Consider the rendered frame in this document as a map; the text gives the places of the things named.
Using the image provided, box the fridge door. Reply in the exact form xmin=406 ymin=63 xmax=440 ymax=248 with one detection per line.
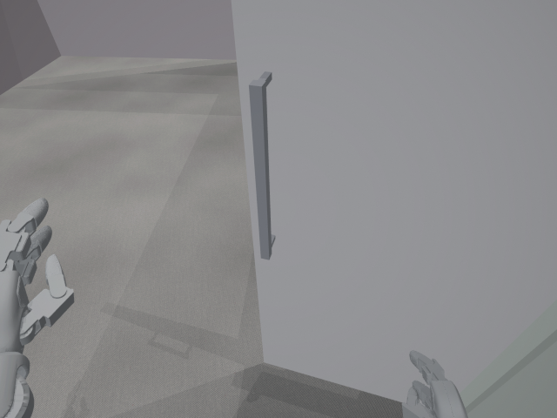
xmin=232 ymin=0 xmax=557 ymax=406

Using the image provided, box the left robot forearm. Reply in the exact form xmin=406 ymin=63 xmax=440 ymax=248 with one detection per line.
xmin=0 ymin=352 xmax=34 ymax=418

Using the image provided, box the robot right hand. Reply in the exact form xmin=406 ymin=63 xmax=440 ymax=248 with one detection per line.
xmin=402 ymin=351 xmax=468 ymax=418

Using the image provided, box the robot left hand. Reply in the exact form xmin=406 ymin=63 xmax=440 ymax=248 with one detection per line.
xmin=0 ymin=198 xmax=74 ymax=354

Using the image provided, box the handle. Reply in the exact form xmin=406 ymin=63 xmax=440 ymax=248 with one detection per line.
xmin=249 ymin=71 xmax=275 ymax=260

